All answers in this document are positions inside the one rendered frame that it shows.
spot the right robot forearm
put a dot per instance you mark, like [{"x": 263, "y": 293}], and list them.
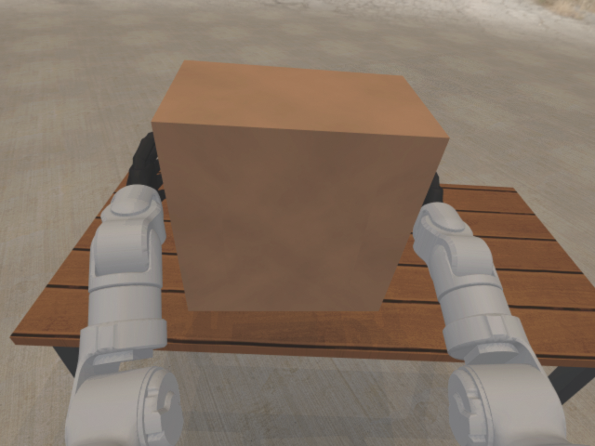
[{"x": 479, "y": 328}]

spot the robot right upper arm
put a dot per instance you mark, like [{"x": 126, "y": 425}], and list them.
[{"x": 504, "y": 405}]

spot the table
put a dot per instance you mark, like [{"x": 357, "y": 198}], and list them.
[{"x": 543, "y": 286}]

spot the robot left upper arm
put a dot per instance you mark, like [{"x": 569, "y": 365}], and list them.
[{"x": 139, "y": 407}]

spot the robot left hand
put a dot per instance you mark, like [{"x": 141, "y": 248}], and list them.
[{"x": 145, "y": 166}]

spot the carton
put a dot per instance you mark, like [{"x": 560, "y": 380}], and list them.
[{"x": 292, "y": 189}]

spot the robot right hand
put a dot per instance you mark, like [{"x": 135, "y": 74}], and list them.
[{"x": 435, "y": 193}]

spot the left robot forearm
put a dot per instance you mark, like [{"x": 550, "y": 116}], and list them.
[{"x": 125, "y": 280}]

